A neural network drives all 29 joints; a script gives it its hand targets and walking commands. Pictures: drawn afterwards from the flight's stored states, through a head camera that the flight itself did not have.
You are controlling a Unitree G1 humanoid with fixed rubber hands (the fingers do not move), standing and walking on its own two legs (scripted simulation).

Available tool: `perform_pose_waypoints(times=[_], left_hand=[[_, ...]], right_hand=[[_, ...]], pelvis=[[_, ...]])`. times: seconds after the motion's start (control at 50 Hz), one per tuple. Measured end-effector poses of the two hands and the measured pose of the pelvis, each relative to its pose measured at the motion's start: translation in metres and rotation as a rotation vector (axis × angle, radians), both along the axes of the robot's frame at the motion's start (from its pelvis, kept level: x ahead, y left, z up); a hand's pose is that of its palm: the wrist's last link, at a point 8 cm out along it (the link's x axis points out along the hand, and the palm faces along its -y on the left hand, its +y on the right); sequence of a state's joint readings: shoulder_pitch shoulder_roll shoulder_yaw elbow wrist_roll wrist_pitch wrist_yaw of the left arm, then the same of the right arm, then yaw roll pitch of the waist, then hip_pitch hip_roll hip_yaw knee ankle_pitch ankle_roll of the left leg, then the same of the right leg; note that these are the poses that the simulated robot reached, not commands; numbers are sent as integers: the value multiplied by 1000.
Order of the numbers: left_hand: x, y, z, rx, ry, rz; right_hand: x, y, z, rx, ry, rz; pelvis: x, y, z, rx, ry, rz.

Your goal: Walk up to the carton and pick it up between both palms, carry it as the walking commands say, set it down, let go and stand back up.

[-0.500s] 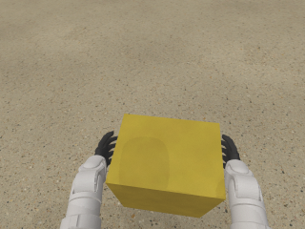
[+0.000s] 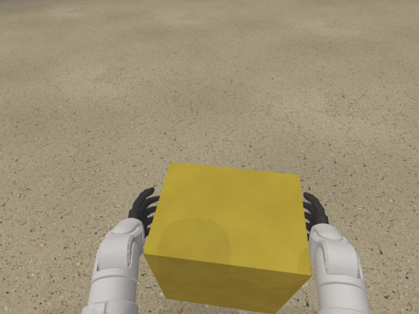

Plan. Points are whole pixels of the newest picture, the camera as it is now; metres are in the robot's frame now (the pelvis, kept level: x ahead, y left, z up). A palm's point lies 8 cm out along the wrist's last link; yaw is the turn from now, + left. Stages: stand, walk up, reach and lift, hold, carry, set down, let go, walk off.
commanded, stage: reach and lift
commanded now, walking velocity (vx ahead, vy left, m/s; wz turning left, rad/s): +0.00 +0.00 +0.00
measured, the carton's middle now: (225, 243) +0.30 -0.01 -0.03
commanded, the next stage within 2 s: hold in 1.18 s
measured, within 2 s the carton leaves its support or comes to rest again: neither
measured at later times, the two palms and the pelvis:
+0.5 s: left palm (139, 214) +0.31 +0.16 +0.05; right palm (314, 215) +0.31 -0.18 +0.04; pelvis +0.03 -0.01 +0.01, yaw -1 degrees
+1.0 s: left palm (137, 222) +0.30 +0.16 +0.05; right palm (315, 226) +0.29 -0.18 +0.03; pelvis +0.01 +0.00 +0.00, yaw -1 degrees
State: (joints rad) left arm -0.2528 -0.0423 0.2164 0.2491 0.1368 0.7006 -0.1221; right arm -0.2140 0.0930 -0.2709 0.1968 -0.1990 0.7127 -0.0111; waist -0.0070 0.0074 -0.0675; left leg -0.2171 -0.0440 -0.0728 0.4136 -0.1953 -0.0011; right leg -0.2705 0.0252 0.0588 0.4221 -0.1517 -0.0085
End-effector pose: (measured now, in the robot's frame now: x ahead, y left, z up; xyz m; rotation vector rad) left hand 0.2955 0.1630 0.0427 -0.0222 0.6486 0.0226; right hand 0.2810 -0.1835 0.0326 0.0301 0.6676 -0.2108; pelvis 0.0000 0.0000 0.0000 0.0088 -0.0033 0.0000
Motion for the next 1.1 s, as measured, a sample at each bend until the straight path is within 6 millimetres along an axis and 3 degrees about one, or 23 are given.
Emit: perform_pose_waypoints(times=[0.12,0.24,0.34,0.52,0.64,0.8,1.1], left_hand=[[15,-5,11,36,-2,3],[29,-9,17,36,-16,8],[35,-10,10,27,11,10],[17,0,8,16,3,42],[7,3,7,-4,-3,42],[-6,3,-3,2,32,43],[5,0,5,22,10,41]], right_hand=[[16,-4,1,0,1,32],[31,-8,7,3,-11,36],[39,-10,4,2,15,29],[30,0,6,16,8,35],[22,2,12,-1,0,34],[8,3,-1,6,35,38],[14,0,-3,14,14,45]], pelvis=[[-6,-1,-1,1,-10,0],[6,-6,0,1,6,-3],[16,-9,2,7,22,-8],[31,-8,5,8,33,-12],[24,-6,5,7,15,-13],[12,-4,4,4,-9,-15],[15,-3,4,1,-7,-15]])
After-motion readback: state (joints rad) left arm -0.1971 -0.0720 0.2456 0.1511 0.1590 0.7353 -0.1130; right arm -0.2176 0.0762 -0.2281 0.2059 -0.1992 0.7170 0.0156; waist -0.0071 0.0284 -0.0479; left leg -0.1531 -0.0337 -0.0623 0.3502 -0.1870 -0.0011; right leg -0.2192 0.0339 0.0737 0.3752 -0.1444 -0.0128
